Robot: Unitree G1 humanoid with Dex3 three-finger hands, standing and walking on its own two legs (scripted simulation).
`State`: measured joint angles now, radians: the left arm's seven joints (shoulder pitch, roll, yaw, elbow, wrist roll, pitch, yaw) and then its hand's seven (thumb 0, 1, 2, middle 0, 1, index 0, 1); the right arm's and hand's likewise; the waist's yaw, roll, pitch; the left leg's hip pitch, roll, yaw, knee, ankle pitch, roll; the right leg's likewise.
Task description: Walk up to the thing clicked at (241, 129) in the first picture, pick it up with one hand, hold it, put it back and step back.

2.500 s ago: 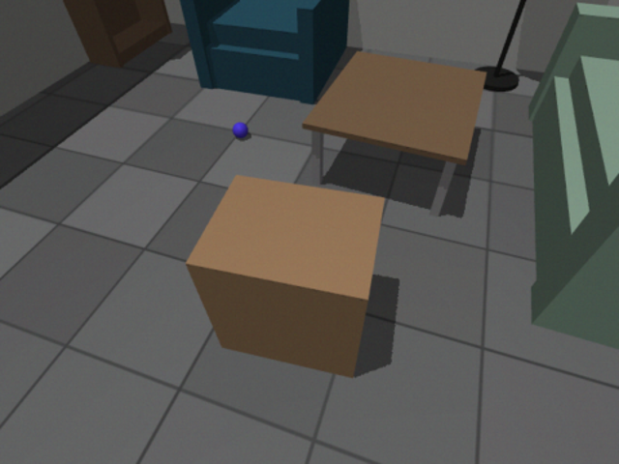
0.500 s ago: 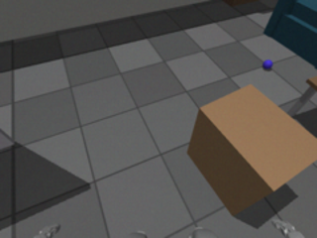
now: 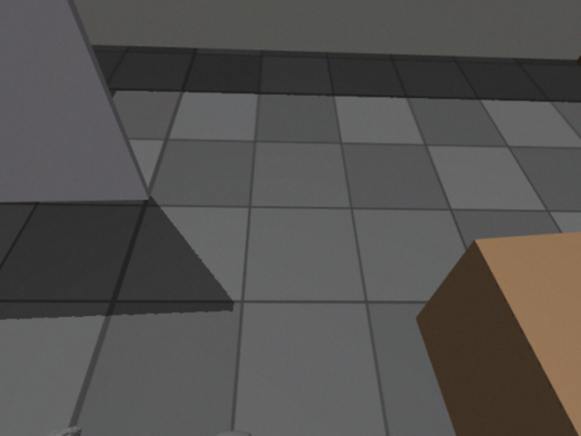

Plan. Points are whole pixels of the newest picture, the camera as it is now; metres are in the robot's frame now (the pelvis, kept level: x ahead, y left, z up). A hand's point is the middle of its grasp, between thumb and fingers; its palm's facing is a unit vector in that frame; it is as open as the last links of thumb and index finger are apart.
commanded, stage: walk up
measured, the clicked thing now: out of the picture +1.21 -1.55 -0.70
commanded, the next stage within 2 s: stand in 1.90 s
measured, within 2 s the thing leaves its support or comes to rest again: neither
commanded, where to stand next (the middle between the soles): +0.09 -0.01 m, yaw +18 degrees
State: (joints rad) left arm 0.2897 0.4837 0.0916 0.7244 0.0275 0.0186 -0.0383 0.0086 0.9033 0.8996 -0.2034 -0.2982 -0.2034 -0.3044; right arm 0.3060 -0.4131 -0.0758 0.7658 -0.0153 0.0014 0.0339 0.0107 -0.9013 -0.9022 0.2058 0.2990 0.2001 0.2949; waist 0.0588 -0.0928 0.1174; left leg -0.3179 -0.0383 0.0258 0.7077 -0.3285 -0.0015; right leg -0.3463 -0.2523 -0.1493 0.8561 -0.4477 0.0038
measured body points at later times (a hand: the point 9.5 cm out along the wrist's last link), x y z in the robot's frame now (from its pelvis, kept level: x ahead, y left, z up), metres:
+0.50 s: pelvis +0.00 -0.04 +0.01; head +0.03 -0.05 +0.46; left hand -0.01 +0.29 -0.09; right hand +0.17 -0.32 -0.11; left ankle +0.01 +0.10 -0.67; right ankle +0.05 -0.14 -0.71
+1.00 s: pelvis +0.01 -0.05 +0.01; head +0.02 -0.03 +0.46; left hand -0.04 +0.27 -0.12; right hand +0.20 -0.31 -0.09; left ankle +0.00 +0.09 -0.71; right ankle +0.08 -0.17 -0.71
